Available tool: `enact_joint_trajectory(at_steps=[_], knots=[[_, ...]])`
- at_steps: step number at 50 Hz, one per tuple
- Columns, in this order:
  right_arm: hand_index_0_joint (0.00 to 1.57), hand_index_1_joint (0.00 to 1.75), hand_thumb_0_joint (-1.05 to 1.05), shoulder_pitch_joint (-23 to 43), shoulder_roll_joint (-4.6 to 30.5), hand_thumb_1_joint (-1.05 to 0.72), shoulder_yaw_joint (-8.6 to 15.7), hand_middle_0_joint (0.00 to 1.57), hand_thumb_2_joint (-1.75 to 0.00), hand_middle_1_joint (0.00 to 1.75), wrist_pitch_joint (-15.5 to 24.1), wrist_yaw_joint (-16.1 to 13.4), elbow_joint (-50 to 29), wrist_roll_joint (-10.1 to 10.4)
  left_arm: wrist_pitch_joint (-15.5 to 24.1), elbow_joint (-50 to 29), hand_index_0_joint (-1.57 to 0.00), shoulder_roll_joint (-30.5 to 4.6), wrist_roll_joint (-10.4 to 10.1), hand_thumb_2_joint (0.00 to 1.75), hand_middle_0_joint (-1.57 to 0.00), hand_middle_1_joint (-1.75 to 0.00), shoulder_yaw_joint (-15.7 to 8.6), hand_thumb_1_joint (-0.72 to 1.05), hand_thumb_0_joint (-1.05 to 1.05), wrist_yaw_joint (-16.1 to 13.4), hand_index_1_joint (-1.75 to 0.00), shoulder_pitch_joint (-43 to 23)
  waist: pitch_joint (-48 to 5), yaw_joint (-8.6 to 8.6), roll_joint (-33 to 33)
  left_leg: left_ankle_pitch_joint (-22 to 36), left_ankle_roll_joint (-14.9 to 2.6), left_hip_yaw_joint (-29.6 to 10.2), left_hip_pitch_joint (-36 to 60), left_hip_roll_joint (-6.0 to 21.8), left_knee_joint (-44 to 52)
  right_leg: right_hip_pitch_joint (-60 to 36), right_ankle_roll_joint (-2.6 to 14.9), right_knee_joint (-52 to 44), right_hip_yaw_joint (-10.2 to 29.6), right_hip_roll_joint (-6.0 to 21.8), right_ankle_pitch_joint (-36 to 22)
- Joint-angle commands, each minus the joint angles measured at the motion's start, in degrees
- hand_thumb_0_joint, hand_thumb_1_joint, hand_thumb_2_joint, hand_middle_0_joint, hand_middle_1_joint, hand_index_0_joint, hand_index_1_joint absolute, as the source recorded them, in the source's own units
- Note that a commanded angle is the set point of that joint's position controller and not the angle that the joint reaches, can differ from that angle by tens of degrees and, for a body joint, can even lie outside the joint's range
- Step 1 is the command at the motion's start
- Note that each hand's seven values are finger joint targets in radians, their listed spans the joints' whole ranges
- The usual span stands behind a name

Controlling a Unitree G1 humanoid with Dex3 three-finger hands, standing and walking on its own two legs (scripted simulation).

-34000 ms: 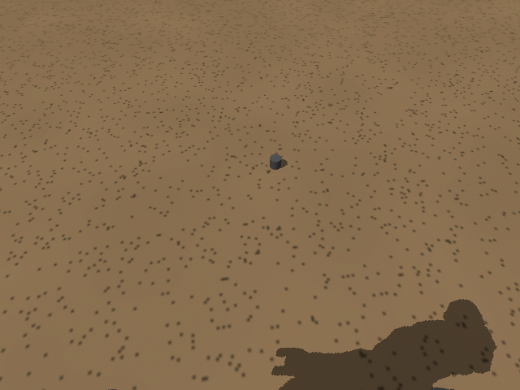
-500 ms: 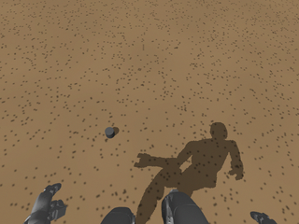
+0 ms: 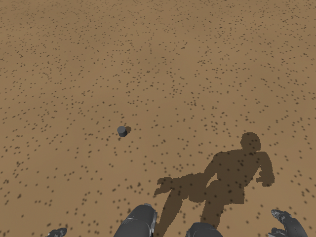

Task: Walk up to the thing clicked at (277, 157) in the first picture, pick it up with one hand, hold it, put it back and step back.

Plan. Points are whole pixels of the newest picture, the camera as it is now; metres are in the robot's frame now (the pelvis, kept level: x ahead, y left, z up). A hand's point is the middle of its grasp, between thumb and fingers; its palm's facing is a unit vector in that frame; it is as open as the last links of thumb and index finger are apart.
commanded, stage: step back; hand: left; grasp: from above
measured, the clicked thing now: (122, 131) +0.79 +0.36 -0.73
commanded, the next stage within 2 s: stand in 1.68 s
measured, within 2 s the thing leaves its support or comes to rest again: neither
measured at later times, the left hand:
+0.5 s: hand out of the picture -0.09 +0.25 -0.15, palm faces +0.06 -0.93 -0.37, open 7.4 cm
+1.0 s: hand out of the picture -0.20 +0.26 -0.14, palm faces +0.10 -0.91 -0.39, open 7.4 cm
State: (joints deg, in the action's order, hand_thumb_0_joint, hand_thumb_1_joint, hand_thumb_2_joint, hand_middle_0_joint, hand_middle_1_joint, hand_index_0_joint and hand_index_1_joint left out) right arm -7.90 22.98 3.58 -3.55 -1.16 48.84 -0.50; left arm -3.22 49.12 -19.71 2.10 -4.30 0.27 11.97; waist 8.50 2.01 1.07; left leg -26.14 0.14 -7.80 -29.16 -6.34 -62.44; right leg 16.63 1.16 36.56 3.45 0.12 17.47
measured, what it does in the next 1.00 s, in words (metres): walks backwards: left foot, then right foot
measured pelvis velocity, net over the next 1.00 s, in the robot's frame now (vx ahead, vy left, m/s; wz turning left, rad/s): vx -0.24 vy -0.03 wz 0.10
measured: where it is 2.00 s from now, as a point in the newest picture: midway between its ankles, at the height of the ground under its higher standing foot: outside the picture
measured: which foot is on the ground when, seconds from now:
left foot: up 0.00-0.18, down 0.20-0.58, up 0.60-0.84, down 0.86-1.00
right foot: down 0.00-0.24, up 0.26-0.52, down 0.54-0.90, up 0.92-1.00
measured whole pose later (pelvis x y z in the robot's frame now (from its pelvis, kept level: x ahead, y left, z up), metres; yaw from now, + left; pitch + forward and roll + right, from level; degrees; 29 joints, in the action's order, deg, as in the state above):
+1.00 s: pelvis -0.24 -0.03 +0.01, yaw +6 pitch -3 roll +0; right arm -14.9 19.6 3.6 1.2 1.2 55.5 -2.6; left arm -0.5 55.3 -23.3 1.2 -3.9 0.5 12.3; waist 4.2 0.4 -1.3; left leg -17.1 -1.3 -2.3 -10.7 -1.4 -30.3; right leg 20.0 1.4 49.4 0.8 1.0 28.8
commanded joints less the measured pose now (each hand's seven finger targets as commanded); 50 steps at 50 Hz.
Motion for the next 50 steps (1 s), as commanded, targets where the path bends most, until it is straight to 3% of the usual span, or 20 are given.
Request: enact_joint_trajectory(at_steps=[1, 6, 10, 12, 13, 17, 23, 26, 27, 28, 29, 30, 33, 39, 42, 43, 44, 45, 46, 50], knots=[[0.20, 0.30, 0.00, -5.0, 10.3, -0.90, 2.2, 0.20, -0.90, 0.30, 2.1, -1.0, -2.2, 0.2, 2.2, -8.7, -0.20, -14.4, 0.7, 0.90, -0.20, -0.30, -4.5, 0.90, 0.00, -1.5, -0.30, -7.5, -7.0, -1.64, -10.0, 0.2, 1.41, -0.6, 1.1, -1.4, -4.7, -1.1, 8.89, -12.4, 8.4, 10.3, -13.0], [0.20, 0.30, 0.00, -4.7, 8.6, -0.90, 1.5, 0.20, -0.90, 0.30, 3.1, -1.1, -3.6, -0.6, 1.4, -8.6, -0.20, -14.1, 0.6, 0.90, -0.20, -0.30, -4.3, 0.90, 0.00, -2.6, -0.30, -2.9, -12.3, 0.87, -13.6, -4.7, 0.93, 3.5, 2.1, 5.0, 19.2, -16.8, 10.76, -6.3, 10.0, 15.3, -28.7], [0.20, 0.30, 0.00, -10.9, 9.8, -0.90, 2.7, 0.20, -0.90, 0.30, 3.4, -0.8, -0.4, -1.2, -0.1, -9.3, -0.20, -14.5, -0.7, 0.90, -0.20, -0.30, -2.8, 0.90, 0.00, -1.8, -0.30, -4.1, -14.2, -1.85, -8.9, 17.2, -1.52, 5.4, 17.3, 5.5, 40.8, -7.5, 4.82, 1.7, 5.9, 10.4, -21.8], [0.20, 0.30, 0.00, -5.7, 18.6, -0.90, 4.4, 0.20, -0.90, 0.30, 2.8, -0.2, -2.5, -2.5, -0.1, -10.4, -0.20, -12.1, -1.3, 0.90, -0.20, -0.30, -2.4, 0.90, 0.00, -1.8, -0.30, -6.3, -11.1, -1.64, 12.0, 26.2, -12.12, -19.9, 19.4, 25.6, 43.6, 12.7, -0.47, 16.9, -4.4, -3.4, 15.2], [0.20, 0.30, 0.00, -4.6, 21.7, -0.90, 5.0, 0.20, -0.90, 0.30, 3.1, -0.2, -3.6, -2.4, -0.2, -10.9, -0.20, -14.2, -0.6, 0.90, -0.20, -0.30, -3.7, 0.90, 0.00, -2.5, -0.30, -10.9, -9.4, -5.24, 14.7, 26.8, -19.21, -26.9, 8.1, 31.7, 45.6, 7.6, -1.29, 28.6, 3.6, -2.3, 21.6], [0.20, 0.30, 0.00, 2.8, 13.0, -0.90, 2.4, 0.20, -0.90, 0.30, 3.6, -1.1, -4.9, -2.3, -0.5, -6.0, -0.20, -13.3, -1.8, 0.90, -0.20, -0.30, -3.4, 0.90, 0.00, -1.5, -0.30, -3.3, -7.5, 1.09, 5.3, 36.5, -11.96, -4.3, 9.9, 19.2, 38.4, 9.2, -0.29, 39.2, 6.8, -6.4, 11.1], [0.20, 0.30, 0.00, -2.4, 12.3, -0.90, 3.0, 0.20, -0.90, 0.30, 2.8, -0.5, -3.6, -1.8, 2.1, -5.3, -0.20, -11.5, -0.9, 0.90, -0.20, -0.30, -2.0, 0.90, 0.00, -1.2, -0.30, -2.9, -11.4, -2.99, 10.3, 25.0, -12.91, -3.7, 25.1, 19.1, 35.0, 6.8, -2.30, 7.1, 0.7, -0.5, 12.2], [0.20, 0.30, 0.00, -0.2, 13.6, -0.90, 3.2, 0.20, -0.90, 0.30, 1.4, 0.2, -3.3, -1.6, 4.0, -0.3, -0.20, -10.7, -0.6, 0.90, -0.20, -0.30, -2.1, 0.90, 0.00, -1.5, -0.30, 4.3, -14.8, -0.63, 9.6, 21.5, -9.90, -0.7, 21.6, 17.2, 27.4, -5.7, -0.87, -18.8, -4.0, -1.8, 0.4], [0.20, 0.30, 0.00, -1.5, 10.8, -0.90, 2.4, 0.20, -0.90, 0.30, 1.1, 0.3, -3.0, -1.4, 4.5, 1.0, -0.20, -12.9, 0.2, 0.90, -0.20, -0.30, -2.9, 0.90, 0.00, -1.8, -0.30, 4.5, -14.1, -1.12, 4.5, 17.5, -7.34, 0.8, 13.8, 14.1, 22.4, -11.5, -0.25, -19.4, 1.5, -0.3, -2.6], [0.20, 0.30, 0.00, -2.8, 7.8, -0.90, 1.6, 0.20, -0.90, 0.30, 1.3, 0.5, -3.7, -1.0, 4.9, 0.6, -0.20, -17.0, 0.9, 0.90, -0.20, -0.30, -3.8, 0.90, 0.00, -1.7, -0.30, 3.1, -12.0, -1.99, -6.4, 2.4, -3.83, 2.8, 0.9, 7.9, 16.1, -15.1, 2.35, -17.7, 16.6, 7.4, -1.6], [0.20, 0.30, 0.00, -2.3, 7.1, -0.90, 1.1, 0.20, -0.90, 0.30, 1.3, 0.2, -4.5, -1.4, 5.0, -1.6, -0.20, -20.2, 1.0, 0.90, -0.20, -0.30, -4.5, 0.90, 0.00, -1.6, -0.30, -1.0, -9.0, -2.03, -9.7, -5.6, -0.82, 1.9, -3.7, 4.1, 13.4, -7.2, 6.26, -19.6, 25.0, 15.9, 9.5], [0.20, 0.30, 0.00, 2.4, 10.4, -0.90, 2.5, 0.20, -0.90, 0.30, 1.2, -0.4, -4.1, -1.5, 4.8, -2.4, -0.20, -24.0, 1.2, 0.90, -0.20, -0.30, -5.0, 0.90, 0.00, -1.8, -0.30, -3.7, -6.3, 1.36, -12.7, -6.9, -0.14, -3.1, 3.8, 6.3, 7.3, 7.0, 13.55, -21.9, 31.8, 23.1, 13.4], [0.20, 0.30, 0.00, 0.0, 11.2, -0.90, 2.9, 0.20, -0.90, 0.30, 1.9, 0.5, -0.5, -0.2, 5.5, -2.7, -0.20, -16.6, 0.4, 0.90, -0.20, -0.30, -3.3, 0.90, 0.00, -1.7, -0.30, -8.6, -2.1, -2.28, -6.0, 3.2, -0.15, -2.0, 5.1, 3.3, 3.7, 5.2, 8.30, -17.8, 12.7, 12.4, 2.8], [0.20, 0.30, 0.00, 1.8, 9.2, -0.90, 1.9, 0.20, -0.90, 0.30, 4.2, 1.6, -0.6, -1.6, 5.9, 0.4, -0.20, -17.6, 0.7, 0.90, -0.20, -0.30, -4.2, 0.90, 0.00, -1.0, -0.30, 0.4, -4.0, 2.58, -11.6, -2.9, 0.90, 3.5, 1.4, 5.8, 22.0, -8.8, 8.95, -16.6, 13.5, 13.3, 11.2], [0.20, 0.30, 0.00, -3.5, 8.4, -0.90, 2.5, 0.20, -0.90, 0.30, 5.6, 1.8, 1.7, -1.6, 4.9, -0.2, -0.20, -17.6, 0.0, 0.90, -0.20, -0.30, -3.4, 0.90, 0.00, -0.4, -0.30, -2.2, -6.6, -0.96, -11.0, 3.8, -0.58, 8.5, 15.1, 4.8, 40.4, -5.5, 7.62, -10.4, 8.7, 12.7, 2.0], [0.20, 0.30, 0.00, -6.0, 9.4, -0.90, 3.3, 0.20, -0.90, 0.30, 6.2, 1.4, 3.1, -1.7, 4.6, -0.6, -0.20, -14.9, 0.0, 0.90, -0.20, -0.30, -2.0, 0.90, 0.00, -0.4, -0.30, -1.4, -9.2, -2.11, -6.8, 9.4, -1.27, 5.2, 23.6, 5.1, 44.2, -2.1, 5.13, -2.8, 5.2, 9.7, -4.6], [0.20, 0.30, 0.00, -8.3, 11.8, -0.90, 4.2, 0.20, -0.90, 0.30, 6.7, 1.1, 3.7, -2.1, 4.7, -0.7, -0.20, -11.7, -0.6, 0.90, -0.20, -0.30, -1.1, 0.90, 0.00, -0.4, -0.30, -0.5, -11.8, -2.74, 2.5, 8.2, -3.75, -8.6, 31.6, 13.1, 46.5, 6.4, 1.88, 8.4, 0.1, 4.7, -3.3], [0.20, 0.30, 0.00, -8.5, 16.7, -0.90, 4.9, 0.20, -0.90, 0.30, 6.7, 1.0, 3.3, -2.2, 4.8, -1.7, -0.20, -10.3, -1.3, 0.90, -0.20, -0.30, -0.8, 0.90, 0.00, -0.5, -0.30, -4.1, -9.5, -3.92, 9.6, 0.0, -9.93, -25.0, 32.3, 23.7, 48.4, 18.7, -0.24, 13.3, -6.4, -1.8, 13.0], [0.20, 0.30, 0.00, -8.8, 19.3, -0.90, 5.5, 0.20, -0.90, 0.30, 6.5, 1.2, 3.4, -1.5, 4.9, -1.4, -0.20, -15.4, -0.6, 0.90, -0.20, -0.30, -2.3, 0.90, 0.00, -0.9, -0.30, -7.5, -6.3, -5.20, 6.6, -5.4, -16.11, -29.0, 23.3, 27.9, 49.2, 15.7, 0.27, 16.9, 0.2, 2.2, 16.2], [0.20, 0.30, 0.00, -4.4, 12.2, -0.90, 3.7, 0.20, -0.90, 0.30, 6.8, 1.1, 2.1, -1.8, 5.5, 0.7, -0.20, -14.1, -0.9, 0.90, -0.20, -0.30, -1.9, 0.90, 0.00, 0.4, -0.30, -2.6, -3.6, -1.96, 6.7, 7.1, -10.20, -9.5, 21.9, 17.7, 45.4, 12.5, 0.42, 11.8, -1.6, 3.0, 9.0]])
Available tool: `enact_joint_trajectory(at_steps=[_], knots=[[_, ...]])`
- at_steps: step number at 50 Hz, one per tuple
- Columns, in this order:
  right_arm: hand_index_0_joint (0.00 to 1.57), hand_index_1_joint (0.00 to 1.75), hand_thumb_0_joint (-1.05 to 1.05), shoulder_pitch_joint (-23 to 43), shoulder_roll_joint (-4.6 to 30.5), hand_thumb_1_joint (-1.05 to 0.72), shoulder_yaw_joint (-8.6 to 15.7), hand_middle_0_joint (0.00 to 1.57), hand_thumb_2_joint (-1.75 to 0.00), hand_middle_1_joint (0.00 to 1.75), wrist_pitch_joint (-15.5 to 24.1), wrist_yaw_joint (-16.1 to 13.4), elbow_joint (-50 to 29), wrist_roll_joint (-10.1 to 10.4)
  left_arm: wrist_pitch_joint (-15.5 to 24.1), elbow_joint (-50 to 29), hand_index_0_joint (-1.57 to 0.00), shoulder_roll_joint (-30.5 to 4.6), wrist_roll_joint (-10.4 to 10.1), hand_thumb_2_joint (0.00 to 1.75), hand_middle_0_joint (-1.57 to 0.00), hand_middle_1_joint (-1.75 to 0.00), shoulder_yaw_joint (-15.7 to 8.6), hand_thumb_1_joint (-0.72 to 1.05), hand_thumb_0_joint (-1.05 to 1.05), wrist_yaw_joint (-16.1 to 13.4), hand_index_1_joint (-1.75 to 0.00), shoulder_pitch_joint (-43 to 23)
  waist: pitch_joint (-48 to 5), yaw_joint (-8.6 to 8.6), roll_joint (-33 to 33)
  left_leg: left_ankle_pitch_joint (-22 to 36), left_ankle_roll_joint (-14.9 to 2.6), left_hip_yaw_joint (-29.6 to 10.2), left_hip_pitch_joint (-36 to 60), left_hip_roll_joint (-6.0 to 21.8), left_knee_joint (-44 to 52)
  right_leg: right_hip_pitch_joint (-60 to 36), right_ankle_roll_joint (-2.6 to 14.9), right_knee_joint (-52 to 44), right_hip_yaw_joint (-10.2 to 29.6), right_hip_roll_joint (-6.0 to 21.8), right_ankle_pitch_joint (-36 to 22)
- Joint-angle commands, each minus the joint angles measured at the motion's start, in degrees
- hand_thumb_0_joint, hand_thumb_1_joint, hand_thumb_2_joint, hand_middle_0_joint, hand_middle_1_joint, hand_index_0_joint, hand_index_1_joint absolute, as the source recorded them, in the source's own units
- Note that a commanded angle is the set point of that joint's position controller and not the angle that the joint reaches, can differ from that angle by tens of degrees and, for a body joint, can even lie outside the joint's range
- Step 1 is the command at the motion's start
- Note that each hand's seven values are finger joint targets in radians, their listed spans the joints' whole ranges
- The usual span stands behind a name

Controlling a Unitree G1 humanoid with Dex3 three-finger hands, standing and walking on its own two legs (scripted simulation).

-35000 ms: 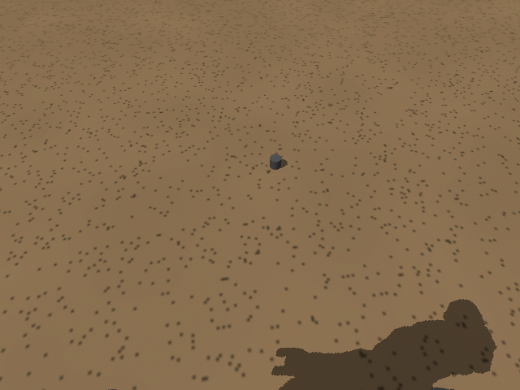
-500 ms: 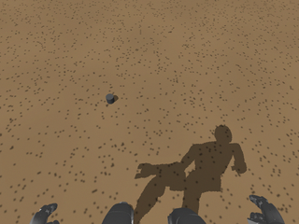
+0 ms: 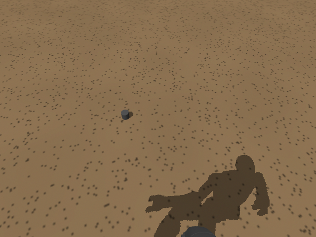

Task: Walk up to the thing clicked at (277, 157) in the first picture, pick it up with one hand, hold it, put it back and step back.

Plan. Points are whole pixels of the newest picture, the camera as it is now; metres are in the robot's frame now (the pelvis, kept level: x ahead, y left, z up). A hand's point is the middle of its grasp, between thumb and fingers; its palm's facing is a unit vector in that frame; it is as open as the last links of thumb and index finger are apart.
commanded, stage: step back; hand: left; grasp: from above
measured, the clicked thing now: (125, 114) +1.06 +0.29 -0.74
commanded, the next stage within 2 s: stand in 0.68 s
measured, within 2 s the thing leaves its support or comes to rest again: neither
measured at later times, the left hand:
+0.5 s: hand out of the picture +0.13 +0.26 -0.15, palm faces +0.05 -0.93 -0.36, open 7.4 cm
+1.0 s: hand (76, 234) +0.14 +0.25 -0.14, palm faces +0.00 -0.94 -0.33, open 7.4 cm
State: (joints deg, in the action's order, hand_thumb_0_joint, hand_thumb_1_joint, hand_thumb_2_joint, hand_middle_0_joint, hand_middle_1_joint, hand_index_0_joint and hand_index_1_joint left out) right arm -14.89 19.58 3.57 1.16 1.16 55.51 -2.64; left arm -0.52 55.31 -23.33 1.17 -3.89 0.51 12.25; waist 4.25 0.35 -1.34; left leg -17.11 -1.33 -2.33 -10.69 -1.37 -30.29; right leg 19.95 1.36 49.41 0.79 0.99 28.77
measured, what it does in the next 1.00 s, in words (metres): steps on the spot: right foot, then left foot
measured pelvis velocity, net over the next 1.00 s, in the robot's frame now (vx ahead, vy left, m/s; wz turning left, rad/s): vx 0.05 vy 0.00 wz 0.00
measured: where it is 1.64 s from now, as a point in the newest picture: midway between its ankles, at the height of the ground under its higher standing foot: outside the picture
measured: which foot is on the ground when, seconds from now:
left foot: down 0.00-0.18, up 0.20-0.42, down 0.44-1.00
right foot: up 0.00-0.14, down 0.16-1.00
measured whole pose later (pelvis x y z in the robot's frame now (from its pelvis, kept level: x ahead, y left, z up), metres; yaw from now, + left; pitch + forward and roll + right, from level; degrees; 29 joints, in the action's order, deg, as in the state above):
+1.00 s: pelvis +0.05 +0.00 +0.01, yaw +0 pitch -3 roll +0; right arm -2.6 19.1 0.7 0.9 0.6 63.2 -0.6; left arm 1.3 65.1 -19.9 0.1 0.0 0.4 4.5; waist 3.6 0.7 -0.1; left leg -10.6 0.8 -1.0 -6.9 0.5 -20.1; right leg 7.2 -1.0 20.4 -1.1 1.7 10.5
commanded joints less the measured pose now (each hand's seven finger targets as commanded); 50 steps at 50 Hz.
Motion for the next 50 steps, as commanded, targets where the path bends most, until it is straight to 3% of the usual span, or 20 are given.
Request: enact_joint_trajectory(at_steps=[1, 4, 7, 8, 9, 10, 11, 12, 14, 19, 21, 22, 23, 24, 25, 27, 29, 36, 43, 50], knots=[[0.20, 0.30, 0.00, 1.6, 16.5, -0.90, 3.9, 0.20, -0.90, 0.30, 2.2, -1.1, -4.3, 0.5, 2.8, -5.2, -0.20, -10.0, 0.0, 0.90, -0.20, -0.30, -2.3, 0.90, 0.00, 0.4, -0.30, -2.7, 0.7, -0.93, 10.7, -1.7, -8.93, -14.6, 1.7, 12.8, 13.3, 7.2, -0.15, -2.9, -0.4, 1.7, -3.7], [0.20, 0.30, 0.00, 3.2, 16.6, -0.90, 3.8, 0.20, -0.90, 0.30, 1.4, -1.0, -5.0, 0.4, 2.9, -4.7, -0.20, -9.2, 0.0, 0.90, -0.20, -0.30, -2.4, 0.90, 0.00, 0.4, -0.30, -2.6, 0.0, -1.07, 12.0, -3.4, -8.74, -11.8, -3.6, 12.1, 12.2, -1.0, -0.60, -10.6, -2.2, 0.2, -5.8], [0.20, 0.30, 0.00, 6.9, 13.0, -0.90, 2.1, 0.20, -0.90, 0.30, 0.1, -0.9, -6.2, 1.4, 3.6, -1.2, -0.20, -8.9, 0.2, 0.90, -0.20, -0.30, -2.7, 0.90, 0.00, -0.5, -0.30, 2.0, -2.5, 2.92, 8.1, -3.6, -4.83, -5.5, -12.2, 8.1, 1.8, -15.9, -0.46, -22.9, -4.2, -2.4, -15.0], [0.20, 0.30, 0.00, 5.4, 9.9, -0.90, 1.0, 0.20, -0.90, 0.30, -0.1, -1.2, -6.2, 1.7, 3.9, -0.6, -0.20, -10.1, 0.4, 0.90, -0.20, -0.30, -3.2, 0.90, 0.00, -1.0, -0.30, 3.7, -4.3, 3.74, 2.6, -3.2, -2.87, -4.1, -15.3, 6.1, -5.2, -21.0, -0.03, -26.0, 2.3, 1.1, -15.3], [0.20, 0.30, 0.00, 4.3, 7.1, -0.90, 0.1, 0.20, -0.90, 0.30, -0.1, -1.3, -7.0, 2.2, 4.4, -0.9, -0.20, -14.5, 1.3, 0.90, -0.20, -0.30, -4.1, 0.90, 0.00, -1.6, -0.30, 4.4, -4.3, 3.80, -8.9, -9.4, 0.00, -2.9, -21.1, -1.2, -16.2, -21.0, 3.00, -32.6, 20.8, 12.3, -11.3], [0.20, 0.30, 0.00, 2.7, 9.2, -0.90, 0.7, 0.20, -0.90, 0.30, -0.8, -2.0, -5.6, 1.7, 4.4, -2.5, -0.20, -16.6, 1.1, 0.90, -0.20, -0.30, -4.4, 0.90, 0.00, -1.6, -0.30, -0.2, -3.8, 2.38, -6.0, -16.2, 0.60, -4.3, -18.5, -0.3, -19.9, -13.4, 7.68, -36.5, 28.1, 20.1, 1.2], [0.20, 0.30, 0.00, 0.7, 12.8, -0.90, 1.9, 0.20, -0.90, 0.30, -1.0, -2.2, -3.8, 1.4, 4.2, -3.7, -0.20, -16.8, 1.0, 0.90, -0.20, -0.30, -4.1, 0.90, 0.00, -1.3, -0.30, -4.2, -0.7, 1.20, -4.1, -17.1, 0.75, -5.2, -13.6, 1.3, -21.9, -4.6, 10.85, -36.8, 29.7, 21.2, 8.2], [0.20, 0.30, 0.00, -0.1, 13.6, -0.90, 2.0, 0.20, -0.90, 0.30, -0.7, -2.1, -2.9, 1.5, 4.2, -4.3, -0.20, -15.4, 1.0, 0.90, -0.20, -0.30, -3.8, 0.90, 0.00, -1.2, -0.30, -6.3, 0.5, 0.09, -4.3, -16.1, 0.83, -4.6, -13.4, 2.5, -21.6, -4.3, 11.86, -35.5, 26.9, 20.2, 3.6], [0.20, 0.30, 0.00, 0.4, 12.7, -0.90, 1.7, 0.20, -0.90, 0.30, -0.5, -1.7, -1.7, 1.7, 4.5, -4.1, -0.20, -13.1, 0.6, 0.90, -0.20, -0.30, -3.1, 0.90, 0.00, -1.2, -0.30, -6.3, -0.7, 0.37, -3.9, -12.4, 0.52, -5.3, -11.8, 2.4, -19.7, -4.9, 8.97, -32.9, 18.0, 16.2, -7.6], [0.20, 0.30, 0.00, 0.0, 11.4, -0.90, 1.3, 0.20, -0.90, 0.30, -0.4, -1.6, -0.2, 1.2, 4.0, -3.3, -0.20, -13.0, 0.2, 0.90, -0.20, -0.30, -2.6, 0.90, 0.00, -1.2, -0.30, -8.6, -3.9, -0.28, -8.2, -6.5, 1.20, 0.7, -4.7, 2.4, -7.8, -4.2, 7.07, -27.4, 9.8, 13.3, -22.4], [0.20, 0.30, 0.00, -1.2, 10.9, -0.90, 1.4, 0.20, -0.90, 0.30, 0.2, -1.9, 1.5, 1.1, 3.2, -3.5, -0.20, -11.7, -0.4, 0.90, -0.20, -0.30, -2.0, 0.90, 0.00, -1.1, -0.30, -10.4, -5.2, -1.92, -6.7, 3.6, 1.17, 2.0, 0.8, 1.5, 4.0, -3.9, 5.03, -22.0, 5.9, 11.0, -26.7], [0.20, 0.30, 0.00, -1.3, 11.8, -0.90, 1.8, 0.20, -0.90, 0.30, 0.5, -2.2, 1.8, 0.8, 3.0, -3.7, -0.20, -10.0, -0.6, 0.90, -0.20, -0.30, -1.4, 0.90, 0.00, -1.1, -0.30, -10.0, -6.3, -1.96, -3.7, 11.0, 0.60, -0.9, 3.0, 3.2, 6.4, -4.3, 2.87, -18.2, 4.5, 9.5, -30.1], [0.20, 0.30, 0.00, 0.6, 13.7, -0.90, 2.1, 0.20, -0.90, 0.30, 0.8, -2.5, 1.3, 0.6, 2.8, -3.7, -0.20, -8.4, -1.2, 0.90, -0.20, -0.30, -0.9, 0.90, 0.00, -1.2, -0.30, -8.7, -7.0, -0.44, 1.8, 19.9, -1.23, -7.6, 2.9, 8.6, 7.2, -3.7, 0.87, -14.1, 2.0, 6.1, -28.7], [0.20, 0.30, 0.00, 5.1, 15.9, -0.90, 2.2, 0.20, -0.90, 0.30, 1.0, -2.5, 0.1, 0.8, 2.3, -3.1, -0.20, -7.7, -1.8, 0.90, -0.20, -0.30, -0.7, 0.90, 0.00, -1.3, -0.30, -7.9, -6.7, 1.19, 5.3, 19.4, -4.58, -13.3, -0.7, 13.5, 8.6, -4.2, -0.60, -12.9, -0.7, 1.6, -19.5], [0.20, 0.30, 0.00, 8.4, 17.5, -0.90, 2.0, 0.20, -0.90, 0.30, 0.8, -2.2, -0.3, 1.2, 1.9, -1.3, -0.20, -9.1, -1.9, 0.90, -0.20, -0.30, -1.1, 0.90, 0.00, -1.5, -0.30, -6.9, -5.3, 2.03, 7.0, 15.0, -7.40, -13.7, -7.0, 14.9, 7.7, -9.1, -0.59, -14.3, -0.8, 0.6, -9.7], [0.20, 0.30, 0.00, 10.6, 14.3, -0.90, 1.1, 0.20, -0.90, 0.30, 0.5, -2.0, 0.5, 1.3, 2.5, 0.0, -0.20, -9.2, -1.1, 0.90, -0.20, -0.30, -0.9, 0.90, 0.00, -1.5, -0.30, -6.5, -5.7, 2.69, 4.9, 16.6, -4.21, -8.4, -7.5, 11.3, 4.9, -13.5, 0.20, -20.5, 1.2, 3.2, -16.4], [0.20, 0.30, 0.00, 9.5, 12.9, -0.90, 0.5, 0.20, -0.90, 0.30, 0.6, -2.2, 1.0, 1.5, 2.8, 0.1, -0.20, -10.7, -1.1, 0.90, -0.20, -0.30, -1.1, 0.90, 0.00, -1.3, -0.30, -7.5, -7.3, 1.18, 4.9, 16.2, -1.29, -5.0, -4.6, 8.0, 4.3, -13.0, 1.42, -20.4, 3.7, 5.5, -25.8], [0.20, 0.30, 0.00, 10.8, 12.5, -0.90, -0.1, 0.20, -0.90, 0.30, 1.5, -1.8, 3.2, 2.4, 2.6, 3.5, -0.20, -8.4, -1.4, 0.90, -0.20, -0.30, 1.0, 0.90, 0.00, -0.9, -0.30, -8.6, -11.0, -0.02, 4.3, 25.4, -0.55, -5.4, 4.3, 9.5, 7.4, -14.8, 0.48, -24.1, 2.4, 5.7, -31.6], [0.20, 0.30, 0.00, 13.3, 12.1, -0.90, -0.5, 0.20, -0.90, 0.30, 1.0, -1.4, 4.6, 2.4, 2.8, 5.8, -0.20, -8.9, -0.9, 0.90, -0.20, -0.30, 1.7, 0.90, 0.00, -0.7, -0.30, -10.4, -4.6, -0.34, 1.3, 14.9, 0.14, -4.4, 2.3, 8.6, 13.0, -13.9, -0.46, -31.0, 3.0, 6.2, -24.7], [0.20, 0.30, 0.00, 14.2, 12.0, -0.90, -0.6, 0.20, -0.90, 0.30, 0.8, -0.9, 5.3, 2.3, 3.4, 6.7, -0.20, -8.9, -0.7, 0.90, -0.20, -0.30, 1.9, 0.90, 0.00, -0.8, -0.30, -10.2, -5.1, -0.47, 1.5, 10.9, 0.60, -3.3, 4.7, 8.1, 14.4, -12.7, -0.71, -34.3, 3.6, 6.7, -21.8]])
